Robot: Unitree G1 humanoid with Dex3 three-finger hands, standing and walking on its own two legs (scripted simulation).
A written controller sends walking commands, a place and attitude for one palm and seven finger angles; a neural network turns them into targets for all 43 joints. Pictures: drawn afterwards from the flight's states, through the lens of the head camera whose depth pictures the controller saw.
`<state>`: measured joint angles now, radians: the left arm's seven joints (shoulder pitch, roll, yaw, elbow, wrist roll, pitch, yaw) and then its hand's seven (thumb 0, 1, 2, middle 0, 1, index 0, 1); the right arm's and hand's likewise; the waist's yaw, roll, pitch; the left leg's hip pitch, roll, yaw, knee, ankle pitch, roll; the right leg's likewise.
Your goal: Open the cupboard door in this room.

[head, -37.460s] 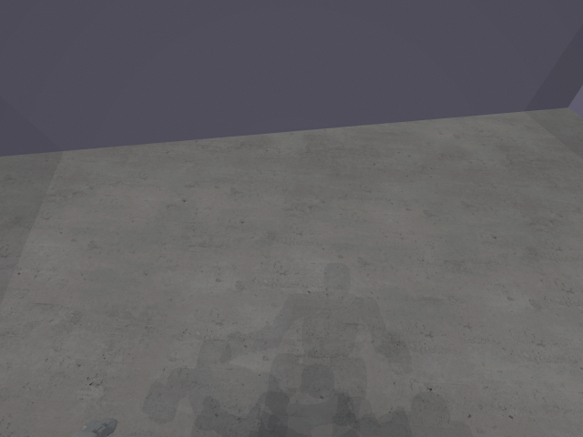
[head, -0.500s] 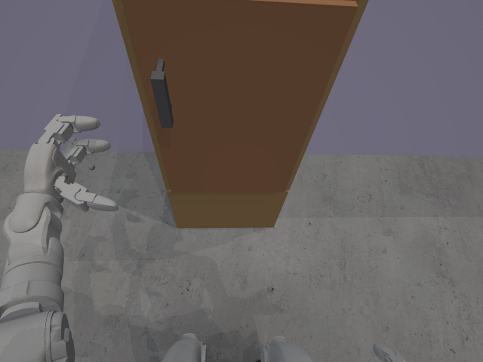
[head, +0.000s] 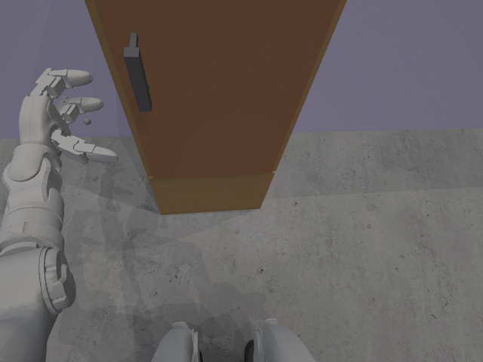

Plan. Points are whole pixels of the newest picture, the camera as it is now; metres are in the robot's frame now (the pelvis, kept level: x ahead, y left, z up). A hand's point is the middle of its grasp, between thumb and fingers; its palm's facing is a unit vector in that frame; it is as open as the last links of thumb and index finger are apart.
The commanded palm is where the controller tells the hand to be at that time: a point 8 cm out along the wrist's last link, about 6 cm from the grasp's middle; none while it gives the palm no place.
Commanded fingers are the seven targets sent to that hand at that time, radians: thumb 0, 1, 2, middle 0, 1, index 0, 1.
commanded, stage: move the hooked fingers beside the handle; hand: left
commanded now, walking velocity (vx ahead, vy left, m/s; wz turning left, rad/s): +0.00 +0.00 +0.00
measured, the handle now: (139, 74) +0.59 +0.16 +0.07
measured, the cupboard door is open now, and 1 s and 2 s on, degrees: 0 0 0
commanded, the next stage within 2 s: slide the fingers in behind the handle in 1.08 s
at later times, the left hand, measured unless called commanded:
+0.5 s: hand (101, 95) +0.54 +0.22 +0.06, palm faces +0.08 -1.00 -0.02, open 14.0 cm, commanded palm +0.51 +0.26 +0.06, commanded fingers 0.00 -0.50 0.30 -0.30 -1.20 -0.30 -1.20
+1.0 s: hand (104, 99) +0.53 +0.21 +0.06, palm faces +0.08 -1.00 -0.03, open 14.0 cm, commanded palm +0.51 +0.25 +0.06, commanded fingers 0.00 -0.50 0.30 -0.30 -1.20 -0.30 -1.20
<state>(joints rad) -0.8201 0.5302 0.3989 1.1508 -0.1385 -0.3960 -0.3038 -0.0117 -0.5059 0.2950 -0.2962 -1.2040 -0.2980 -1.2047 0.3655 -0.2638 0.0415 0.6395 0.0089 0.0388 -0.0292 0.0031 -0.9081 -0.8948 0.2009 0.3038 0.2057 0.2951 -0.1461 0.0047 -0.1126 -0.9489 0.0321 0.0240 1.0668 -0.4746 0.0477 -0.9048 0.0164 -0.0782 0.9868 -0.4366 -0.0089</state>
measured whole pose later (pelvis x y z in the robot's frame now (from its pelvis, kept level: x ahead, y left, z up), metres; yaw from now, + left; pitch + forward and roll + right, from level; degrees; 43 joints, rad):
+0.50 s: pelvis +0.02 -0.01 +0.00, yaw -2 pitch +25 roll -4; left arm -0.90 0.65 0.51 1.19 -0.07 -0.38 -0.28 -0.01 -0.50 0.30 -0.30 -1.20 -0.30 -1.20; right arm 0.43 -0.26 0.05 0.59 -0.02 0.10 0.00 0.00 -0.91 -0.89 0.20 0.30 0.21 0.29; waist -0.21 0.02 -0.11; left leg -1.01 0.07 0.04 1.07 -0.50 0.03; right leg -0.98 0.05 -0.06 0.99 -0.45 -0.02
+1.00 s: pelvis +0.01 -0.01 -0.01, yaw -1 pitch +24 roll -4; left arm -0.91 0.58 0.45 1.18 -0.06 -0.43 -0.23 -0.01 -0.50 0.30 -0.30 -1.20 -0.30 -1.20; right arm 0.36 -0.26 0.05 0.59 -0.02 0.10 0.00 0.00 -0.91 -0.89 0.20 0.30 0.20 0.29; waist -0.19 0.01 -0.11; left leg -1.02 0.05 0.02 1.10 -0.50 0.04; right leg -0.97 0.04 -0.08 1.01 -0.46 -0.02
